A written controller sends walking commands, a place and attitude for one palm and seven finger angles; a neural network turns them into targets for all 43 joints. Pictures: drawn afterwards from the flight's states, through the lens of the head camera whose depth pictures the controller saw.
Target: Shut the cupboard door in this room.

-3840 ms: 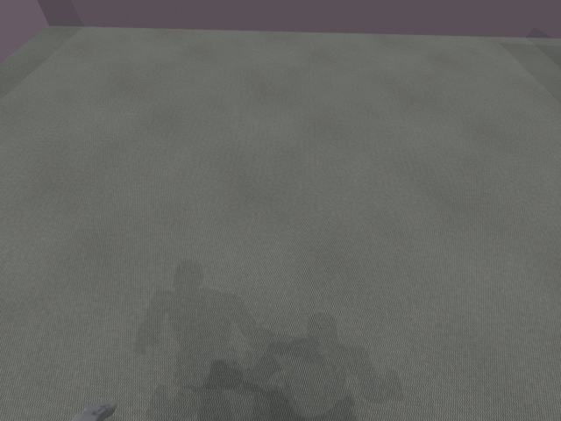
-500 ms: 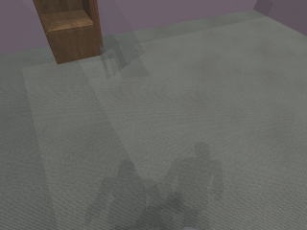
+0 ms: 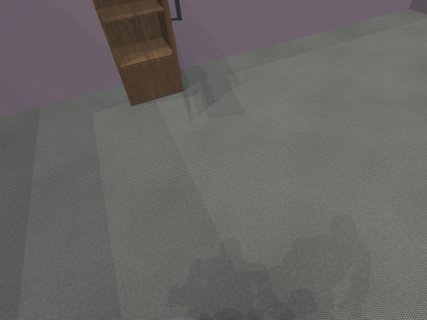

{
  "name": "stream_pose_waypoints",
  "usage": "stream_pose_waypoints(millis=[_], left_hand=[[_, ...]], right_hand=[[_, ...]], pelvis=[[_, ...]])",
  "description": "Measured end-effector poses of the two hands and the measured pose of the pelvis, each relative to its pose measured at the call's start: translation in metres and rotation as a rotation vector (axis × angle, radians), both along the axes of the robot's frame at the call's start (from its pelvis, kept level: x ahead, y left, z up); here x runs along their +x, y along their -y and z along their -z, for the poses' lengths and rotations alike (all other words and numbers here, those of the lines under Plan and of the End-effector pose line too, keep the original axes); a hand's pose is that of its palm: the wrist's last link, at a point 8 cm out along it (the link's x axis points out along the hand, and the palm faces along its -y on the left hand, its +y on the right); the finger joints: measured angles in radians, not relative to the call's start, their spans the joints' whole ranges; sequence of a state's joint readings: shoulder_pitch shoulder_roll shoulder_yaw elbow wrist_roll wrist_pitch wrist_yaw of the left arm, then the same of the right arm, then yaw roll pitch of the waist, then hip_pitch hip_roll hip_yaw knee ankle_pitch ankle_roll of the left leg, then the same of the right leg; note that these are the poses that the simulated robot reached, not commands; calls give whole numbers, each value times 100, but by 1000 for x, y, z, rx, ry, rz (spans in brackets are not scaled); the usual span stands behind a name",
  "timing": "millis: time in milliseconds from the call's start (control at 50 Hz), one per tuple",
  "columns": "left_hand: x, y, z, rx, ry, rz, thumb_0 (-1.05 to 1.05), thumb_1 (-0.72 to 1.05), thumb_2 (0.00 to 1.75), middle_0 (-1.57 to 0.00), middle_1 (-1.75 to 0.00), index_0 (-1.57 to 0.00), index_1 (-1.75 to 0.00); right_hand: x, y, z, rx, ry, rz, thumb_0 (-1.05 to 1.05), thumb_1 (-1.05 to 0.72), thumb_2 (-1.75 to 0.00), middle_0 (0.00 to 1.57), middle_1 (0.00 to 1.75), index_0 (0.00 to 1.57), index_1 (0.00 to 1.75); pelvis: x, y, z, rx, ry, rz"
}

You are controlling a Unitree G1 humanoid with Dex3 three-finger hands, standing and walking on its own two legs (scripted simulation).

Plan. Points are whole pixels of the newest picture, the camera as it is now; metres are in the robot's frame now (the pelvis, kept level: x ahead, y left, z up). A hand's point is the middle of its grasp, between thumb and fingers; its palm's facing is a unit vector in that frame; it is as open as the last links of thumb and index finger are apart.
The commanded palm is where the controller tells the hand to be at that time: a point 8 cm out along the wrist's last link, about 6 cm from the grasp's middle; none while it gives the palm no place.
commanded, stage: stand and wait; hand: left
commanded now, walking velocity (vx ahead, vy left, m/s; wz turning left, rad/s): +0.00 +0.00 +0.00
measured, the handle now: (174, 8) +1.68 +0.29 +0.01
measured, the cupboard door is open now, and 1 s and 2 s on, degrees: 80 80 80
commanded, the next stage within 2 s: turn or walk to find it in 0.08 s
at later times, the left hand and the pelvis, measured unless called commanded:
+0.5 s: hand out of the picture -0.08 +0.21 -0.19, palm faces +0.14 -0.97 -0.18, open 7.3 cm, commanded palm none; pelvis -0.03 +0.04 +0.00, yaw +3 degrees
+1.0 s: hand out of the picture -0.06 +0.20 -0.18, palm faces +0.12 -0.97 -0.20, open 7.3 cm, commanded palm none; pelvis -0.06 +0.03 +0.00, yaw +5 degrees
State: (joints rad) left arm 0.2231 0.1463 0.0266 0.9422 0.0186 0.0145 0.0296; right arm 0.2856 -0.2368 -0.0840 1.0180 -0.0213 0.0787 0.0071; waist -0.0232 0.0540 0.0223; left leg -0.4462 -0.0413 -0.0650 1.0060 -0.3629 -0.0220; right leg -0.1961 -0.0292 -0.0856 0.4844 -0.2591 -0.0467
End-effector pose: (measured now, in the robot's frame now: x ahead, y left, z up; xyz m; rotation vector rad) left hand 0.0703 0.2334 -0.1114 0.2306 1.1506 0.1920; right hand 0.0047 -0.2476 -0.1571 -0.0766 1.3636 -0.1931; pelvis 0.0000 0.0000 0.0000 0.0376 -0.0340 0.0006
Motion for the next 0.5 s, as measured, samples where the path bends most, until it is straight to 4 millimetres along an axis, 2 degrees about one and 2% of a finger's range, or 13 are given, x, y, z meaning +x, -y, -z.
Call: stream_pose_waypoints(millis=[100, 180, 340, 420, 500], left_hand=[[-38, 5, 7, -17, -67, -50, 0, 92, 90, -20, -30, -20, -30], [-69, 4, 15, -41, -124, -91, 0, 92, 90, -20, -30, -20, -30], [-133, -18, 43, -103, -228, -188, 0, 91, 90, -20, -30, -20, -30], [-151, -26, 47, -122, -281, -188, 0, 91, 90, -20, -30, -20, -30], [-156, -29, 45, -127, -295, -175, 0, 91, 90, -19, -30, -20, -30]], right_hand=[[-7, 5, -3, -11, -28, -23, 1, -91, -89, 20, 30, 20, 30], [-6, -1, -6, -23, -52, -57, 1, -91, -89, 20, 30, 20, 30], [22, -36, -13, -67, 30, -155, 1, -91, -89, 20, 30, 20, 30], [30, -57, -22, -74, 87, -167, 1, -92, -89, 20, 30, 20, 30], [33, -65, -23, -75, 118, -169, 0, -94, -89, 20, 30, 20, 30]], pelvis=[[-5, 4, -2, -9, -7, -19], [-10, 1, -1, -17, -16, -36], [-28, -24, 8, -48, -13, -74], [-31, -34, 4, -33, 1, -56], [-35, -41, 2, -27, 4, -57]])
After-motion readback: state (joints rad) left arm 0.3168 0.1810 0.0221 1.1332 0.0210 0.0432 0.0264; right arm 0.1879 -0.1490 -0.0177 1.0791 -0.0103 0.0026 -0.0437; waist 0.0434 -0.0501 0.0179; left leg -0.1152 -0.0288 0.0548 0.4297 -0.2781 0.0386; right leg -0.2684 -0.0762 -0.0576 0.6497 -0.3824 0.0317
